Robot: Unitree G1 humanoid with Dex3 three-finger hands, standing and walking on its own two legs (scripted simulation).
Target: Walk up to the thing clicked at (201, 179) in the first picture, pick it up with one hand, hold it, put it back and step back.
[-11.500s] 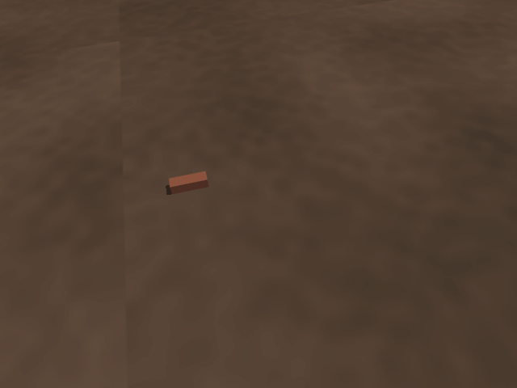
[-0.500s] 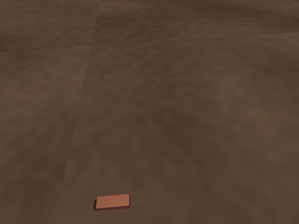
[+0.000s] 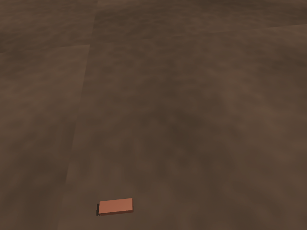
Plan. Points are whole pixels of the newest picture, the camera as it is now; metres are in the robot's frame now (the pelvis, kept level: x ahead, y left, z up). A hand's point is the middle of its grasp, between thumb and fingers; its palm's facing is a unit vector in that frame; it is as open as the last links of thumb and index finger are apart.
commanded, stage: walk up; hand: left
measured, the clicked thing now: (116, 206) +0.39 +0.26 -0.75
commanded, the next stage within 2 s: stand in 0.46 s
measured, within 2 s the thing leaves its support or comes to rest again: neither
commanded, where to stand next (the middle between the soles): +0.02 +0.01 m, yaw +2 degrees
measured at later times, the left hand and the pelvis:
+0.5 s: hand out of the picture +0.09 +0.25 -0.16, palm faces -0.01 -0.94 -0.33, open 7.4 cm; pelvis +0.00 +0.00 +0.00, yaw +0 degrees
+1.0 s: hand out of the picture +0.06 +0.27 -0.15, palm faces -0.01 -0.94 -0.35, open 7.4 cm; pelvis -0.01 +0.01 +0.00, yaw +1 degrees
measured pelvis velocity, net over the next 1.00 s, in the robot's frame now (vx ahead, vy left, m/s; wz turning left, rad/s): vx -0.01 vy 0.01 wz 0.01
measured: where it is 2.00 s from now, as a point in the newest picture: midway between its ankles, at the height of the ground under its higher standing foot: outside the picture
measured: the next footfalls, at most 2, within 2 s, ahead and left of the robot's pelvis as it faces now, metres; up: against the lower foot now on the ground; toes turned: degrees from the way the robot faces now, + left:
none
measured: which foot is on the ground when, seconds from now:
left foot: down 0.00-1.00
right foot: down 0.00-1.00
